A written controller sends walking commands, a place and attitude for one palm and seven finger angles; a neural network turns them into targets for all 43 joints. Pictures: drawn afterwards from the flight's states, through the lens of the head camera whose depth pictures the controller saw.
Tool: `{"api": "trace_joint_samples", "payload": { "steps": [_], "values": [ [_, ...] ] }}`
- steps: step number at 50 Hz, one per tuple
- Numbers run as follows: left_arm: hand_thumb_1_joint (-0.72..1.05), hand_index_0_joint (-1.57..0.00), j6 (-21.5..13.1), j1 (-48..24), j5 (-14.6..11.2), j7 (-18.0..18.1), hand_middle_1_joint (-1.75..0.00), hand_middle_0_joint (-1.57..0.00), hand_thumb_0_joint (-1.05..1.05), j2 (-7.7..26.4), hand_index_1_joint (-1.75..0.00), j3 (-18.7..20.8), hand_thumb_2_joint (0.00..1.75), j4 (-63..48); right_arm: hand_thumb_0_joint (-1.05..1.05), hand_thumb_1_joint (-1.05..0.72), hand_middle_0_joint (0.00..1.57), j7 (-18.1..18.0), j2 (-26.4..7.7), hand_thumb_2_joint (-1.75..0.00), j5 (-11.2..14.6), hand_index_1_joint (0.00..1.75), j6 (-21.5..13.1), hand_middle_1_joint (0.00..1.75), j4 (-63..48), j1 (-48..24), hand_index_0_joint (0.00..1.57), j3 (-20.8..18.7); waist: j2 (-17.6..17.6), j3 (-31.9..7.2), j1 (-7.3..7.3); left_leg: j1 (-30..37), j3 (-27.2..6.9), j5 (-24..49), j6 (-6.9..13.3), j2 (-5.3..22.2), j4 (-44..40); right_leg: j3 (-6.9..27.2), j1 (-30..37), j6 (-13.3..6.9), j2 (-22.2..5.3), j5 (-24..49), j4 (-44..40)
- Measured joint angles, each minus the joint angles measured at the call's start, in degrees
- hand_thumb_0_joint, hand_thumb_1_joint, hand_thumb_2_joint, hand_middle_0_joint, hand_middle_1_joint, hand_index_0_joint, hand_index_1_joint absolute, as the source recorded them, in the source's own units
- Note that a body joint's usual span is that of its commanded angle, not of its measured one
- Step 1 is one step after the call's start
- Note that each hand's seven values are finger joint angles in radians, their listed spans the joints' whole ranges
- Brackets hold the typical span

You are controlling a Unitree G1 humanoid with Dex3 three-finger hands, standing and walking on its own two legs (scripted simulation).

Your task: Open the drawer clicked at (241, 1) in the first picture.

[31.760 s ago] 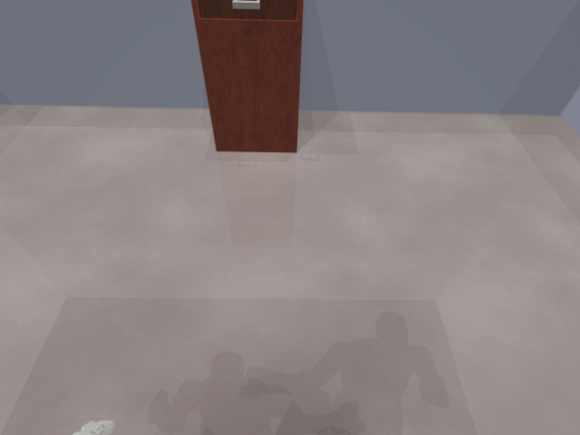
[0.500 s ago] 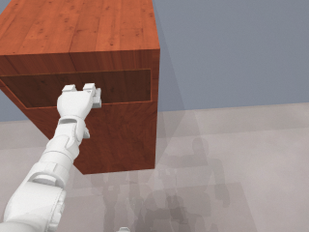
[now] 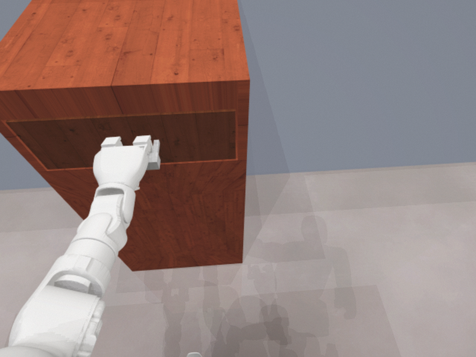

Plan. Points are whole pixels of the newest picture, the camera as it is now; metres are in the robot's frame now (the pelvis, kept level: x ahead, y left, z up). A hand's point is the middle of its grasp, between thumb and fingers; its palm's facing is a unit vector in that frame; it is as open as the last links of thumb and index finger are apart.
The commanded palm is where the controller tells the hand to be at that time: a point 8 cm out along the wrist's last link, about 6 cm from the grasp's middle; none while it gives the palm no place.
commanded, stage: pull the drawer open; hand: left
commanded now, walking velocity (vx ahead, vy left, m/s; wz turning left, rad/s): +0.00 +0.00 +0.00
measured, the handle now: (131, 154) +0.48 +0.20 +0.04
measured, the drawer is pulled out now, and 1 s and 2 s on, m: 0.00 0.11 0.22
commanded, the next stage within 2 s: none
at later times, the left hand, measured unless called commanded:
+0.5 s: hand (130, 198) +0.40 +0.20 +0.01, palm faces -0.01 -0.07 -1.00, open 5.5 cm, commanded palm +0.35 +0.20 +0.07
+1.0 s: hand (124, 235) +0.32 +0.19 +0.01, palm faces -0.01 -0.07 -1.00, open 5.6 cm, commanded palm +0.29 +0.19 +0.07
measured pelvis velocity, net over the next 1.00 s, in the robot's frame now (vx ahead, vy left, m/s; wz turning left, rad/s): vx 0.01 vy -0.01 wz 0.02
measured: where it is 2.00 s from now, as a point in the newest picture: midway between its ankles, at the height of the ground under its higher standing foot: outside the picture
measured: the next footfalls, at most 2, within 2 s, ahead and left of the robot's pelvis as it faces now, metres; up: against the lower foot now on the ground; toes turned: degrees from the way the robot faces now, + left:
none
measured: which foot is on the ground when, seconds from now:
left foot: down 0.00-1.00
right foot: down 0.00-1.00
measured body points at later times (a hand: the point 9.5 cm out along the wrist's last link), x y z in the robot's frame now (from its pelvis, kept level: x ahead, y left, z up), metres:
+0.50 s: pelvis +0.02 +0.00 +0.01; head +0.07 -0.02 +0.45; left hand +0.39 +0.20 +0.07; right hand +0.11 -0.27 -0.12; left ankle +0.01 +0.11 -0.70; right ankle -0.04 -0.12 -0.70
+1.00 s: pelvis +0.01 -0.01 +0.01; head +0.04 -0.04 +0.46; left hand +0.32 +0.19 +0.07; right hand +0.18 -0.25 -0.11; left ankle +0.01 +0.11 -0.70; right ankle -0.04 -0.12 -0.70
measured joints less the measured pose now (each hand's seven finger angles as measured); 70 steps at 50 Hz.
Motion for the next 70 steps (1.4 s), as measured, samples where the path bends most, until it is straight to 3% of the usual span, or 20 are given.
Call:
{"api": "trace_joint_samples", "payload": {
  "steps": [9,21,35,46,70],
  "values": [
    [0.72,-0.41,-0.38,2.11,-0.85,-0.66,-1.35,-0.34,0.0,0.4,-1.35,0.75,0.8,-2.1,0.01,-0.91,0.2,0.07,-0.22,-0.9,-0.04,0.3,0.03,0.3,-0.04,0.11,0.2,-0.22,0.14,-0.05,0.01,0.76,0.25,-0.21,-0.16,0.25,-0.37,0.28,0.59,-0.16,0.22,-0.08,-0.31],
    [0.73,-0.41,1.46,13.34,-1.98,-1.01,-1.35,-0.31,0.01,-0.29,-1.35,0.3,0.79,-14.65,0.01,-0.91,0.2,0.43,-0.56,-0.9,0.3,0.3,0.46,0.3,-1.32,-1.04,0.2,-0.29,0.09,-0.21,0.68,4.31,0.9,-0.54,-0.23,0.4,-2.4,0.99,3.96,-0.21,0.28,-0.03,-2.52],
    [0.72,-0.41,4.47,25.05,-2.41,-1.55,-1.35,-0.3,0.02,-2.26,-1.35,-3.32,0.8,-27.46,0.01,-0.91,0.2,0.83,-0.35,-0.9,-0.05,0.3,-0.26,0.3,-3.31,-6.16,0.2,0.42,0.42,0.1,2.93,7.9,0.33,-0.72,-0.39,-0.21,-3.39,0.34,7.74,-0.36,-0.29,-0.62,-3.29],
    [0.71,-0.41,3.6,28.43,-1.9,-1.77,-1.34,-0.31,0.02,-2.53,-1.35,-4.57,0.81,-29.94,0.01,-0.91,0.2,0.06,0.27,-0.9,-0.34,0.3,-0.64,0.3,-3.08,-8.43,0.2,1.49,0.37,0.91,4.46,9.46,-0.48,-0.23,-0.88,-0.52,-3.43,-0.51,9.19,-0.88,-0.5,-0.93,-2.43],
    [0.7,-0.41,2.6,40.95,-2.85,-1.0,-1.35,-0.31,0.03,-1.93,-1.35,-2.78,0.8,-40.56,0.01,-0.91,0.2,0.18,-0.28,-0.9,-0.76,0.3,-1.75,0.3,-3.05,-8.03,0.2,1.42,0.41,1.62,4.57,10.93,0.08,0.51,-1.51,-0.03,-3.83,0.07,9.7,-1.44,-0.04,-0.64,-1.36]
  ]
}}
